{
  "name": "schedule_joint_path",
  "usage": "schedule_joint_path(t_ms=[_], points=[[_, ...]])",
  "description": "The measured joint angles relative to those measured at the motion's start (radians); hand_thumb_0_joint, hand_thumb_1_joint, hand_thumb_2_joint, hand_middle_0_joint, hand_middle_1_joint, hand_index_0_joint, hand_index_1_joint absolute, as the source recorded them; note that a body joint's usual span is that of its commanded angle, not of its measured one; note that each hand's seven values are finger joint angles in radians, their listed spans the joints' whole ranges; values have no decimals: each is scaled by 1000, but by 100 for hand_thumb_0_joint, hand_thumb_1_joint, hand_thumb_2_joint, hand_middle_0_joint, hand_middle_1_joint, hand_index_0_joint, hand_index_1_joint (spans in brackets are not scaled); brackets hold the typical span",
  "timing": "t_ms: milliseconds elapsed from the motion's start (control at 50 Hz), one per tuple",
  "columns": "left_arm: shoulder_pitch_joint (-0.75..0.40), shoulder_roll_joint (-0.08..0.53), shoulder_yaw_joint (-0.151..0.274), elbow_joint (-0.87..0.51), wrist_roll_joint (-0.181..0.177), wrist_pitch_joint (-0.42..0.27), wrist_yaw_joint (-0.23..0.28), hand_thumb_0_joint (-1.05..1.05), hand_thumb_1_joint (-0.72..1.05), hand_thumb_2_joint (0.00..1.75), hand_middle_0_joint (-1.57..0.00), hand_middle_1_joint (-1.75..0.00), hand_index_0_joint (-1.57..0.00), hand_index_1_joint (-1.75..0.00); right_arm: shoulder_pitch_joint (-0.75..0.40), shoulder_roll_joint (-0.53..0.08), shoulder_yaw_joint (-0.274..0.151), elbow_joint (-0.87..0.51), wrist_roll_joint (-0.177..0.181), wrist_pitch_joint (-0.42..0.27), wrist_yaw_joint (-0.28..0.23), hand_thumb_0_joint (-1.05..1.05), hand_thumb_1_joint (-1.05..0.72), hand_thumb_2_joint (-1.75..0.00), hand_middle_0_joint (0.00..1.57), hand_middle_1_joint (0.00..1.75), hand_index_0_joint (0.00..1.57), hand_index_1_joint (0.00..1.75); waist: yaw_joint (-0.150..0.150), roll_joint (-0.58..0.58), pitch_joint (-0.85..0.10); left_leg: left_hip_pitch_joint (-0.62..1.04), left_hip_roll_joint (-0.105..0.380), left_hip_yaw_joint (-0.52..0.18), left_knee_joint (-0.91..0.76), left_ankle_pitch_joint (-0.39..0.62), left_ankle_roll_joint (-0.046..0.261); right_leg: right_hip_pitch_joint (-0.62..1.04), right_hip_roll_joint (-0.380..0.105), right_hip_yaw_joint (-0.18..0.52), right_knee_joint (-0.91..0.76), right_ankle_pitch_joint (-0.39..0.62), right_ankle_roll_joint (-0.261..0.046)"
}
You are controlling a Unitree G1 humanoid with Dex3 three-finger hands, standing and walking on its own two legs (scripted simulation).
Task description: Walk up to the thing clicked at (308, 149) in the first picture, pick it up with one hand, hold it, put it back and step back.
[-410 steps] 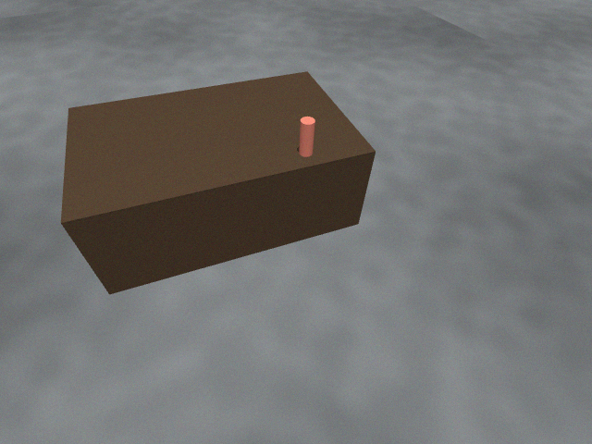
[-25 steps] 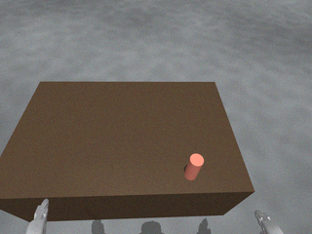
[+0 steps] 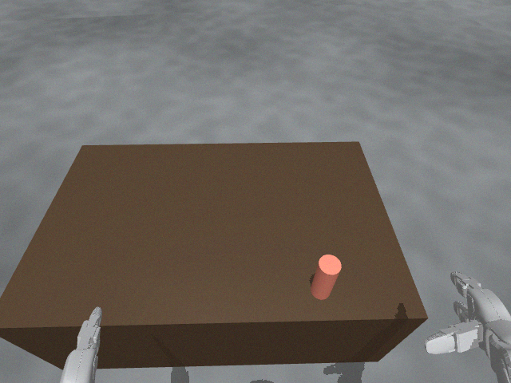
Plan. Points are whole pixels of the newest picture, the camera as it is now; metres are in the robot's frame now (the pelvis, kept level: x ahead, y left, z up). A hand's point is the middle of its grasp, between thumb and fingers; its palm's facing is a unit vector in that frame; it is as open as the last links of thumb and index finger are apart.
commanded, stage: go down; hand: right
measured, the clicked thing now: (324, 278) +0.42 -0.17 -0.25
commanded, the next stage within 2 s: approach in 1.58 s
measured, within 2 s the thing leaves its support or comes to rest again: neither
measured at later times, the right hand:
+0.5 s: hand (459, 273) +0.31 -0.33 +0.00, palm faces +0.09 +0.99 -0.15, open 17.5 cm
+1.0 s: hand (468, 253) +0.33 -0.34 +0.02, palm faces +0.10 +0.99 -0.12, open 17.4 cm
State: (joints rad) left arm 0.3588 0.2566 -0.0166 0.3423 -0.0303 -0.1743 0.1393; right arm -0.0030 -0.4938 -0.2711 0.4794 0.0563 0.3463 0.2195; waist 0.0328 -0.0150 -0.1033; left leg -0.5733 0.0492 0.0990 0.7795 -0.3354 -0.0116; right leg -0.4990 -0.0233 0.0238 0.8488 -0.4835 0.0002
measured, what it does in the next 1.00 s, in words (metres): stands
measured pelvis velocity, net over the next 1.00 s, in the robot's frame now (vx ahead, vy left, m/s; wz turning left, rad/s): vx -0.01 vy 0.00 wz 0.02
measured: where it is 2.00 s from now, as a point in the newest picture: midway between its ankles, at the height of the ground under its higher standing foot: outside the picture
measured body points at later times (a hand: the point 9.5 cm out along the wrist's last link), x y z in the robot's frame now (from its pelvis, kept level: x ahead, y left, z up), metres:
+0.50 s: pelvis -0.01 -0.01 +0.01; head +0.03 -0.03 +0.46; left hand +0.13 +0.27 -0.05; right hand +0.30 -0.38 +0.02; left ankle +0.03 +0.13 -0.70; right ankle -0.03 -0.12 -0.70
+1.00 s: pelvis -0.01 +0.00 +0.01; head +0.05 -0.03 +0.45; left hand +0.14 +0.27 -0.05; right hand +0.33 -0.40 +0.03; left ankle +0.03 +0.13 -0.70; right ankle -0.03 -0.12 -0.70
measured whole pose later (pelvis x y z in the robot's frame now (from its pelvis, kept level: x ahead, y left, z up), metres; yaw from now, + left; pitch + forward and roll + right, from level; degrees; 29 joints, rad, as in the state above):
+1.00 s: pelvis -0.01 +0.00 +0.01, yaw +1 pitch +11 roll +2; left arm 0.27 0.28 -0.02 0.49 -0.01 -0.18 0.10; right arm -0.42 -0.74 -0.47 1.10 0.09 -0.10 0.50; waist 0.08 0.02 -0.07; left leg -0.62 0.03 0.09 0.69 -0.26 0.00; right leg -0.56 -0.04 0.01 0.79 -0.43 0.00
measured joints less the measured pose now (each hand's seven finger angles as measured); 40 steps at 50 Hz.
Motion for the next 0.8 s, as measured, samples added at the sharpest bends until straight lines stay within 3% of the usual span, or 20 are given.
schedule_joint_path(t_ms=[100,220,420,800], points=[[14,13,-4,29,3,-20,-18,-1,-52,5,-7,-5,-7,-5,-81,-35,-37,115,9,-54,75,0,53,-6,3,6,4,6,5,2,20,6,-4,-11,-23,18,-2,9,-2,-12,-19,12,-3],[-6,22,-4,88,11,-20,-24,-1,-53,5,-7,-5,-7,-5,-159,-62,-78,210,11,-150,119,-1,55,-7,3,6,4,6,5,10,47,-3,-7,-20,-41,39,-5,0,-3,-22,-28,24,-8],[-54,31,25,139,17,-34,-24,-1,-53,5,-7,-5,-7,-5,-272,-116,-112,396,16,-276,171,-1,55,-7,3,6,4,6,15,23,34,10,-11,-22,-83,66,-5,7,-5,-25,-56,43,-9],[-84,18,-8,165,18,-17,-37,-1,-52,5,-7,-5,-6,-5,-396,-208,-172,588,31,-413,245,-1,53,-6,4,5,4,5,37,30,38,-22,-20,-17,-104,85,3,-31,-13,-20,-67,59,-3]])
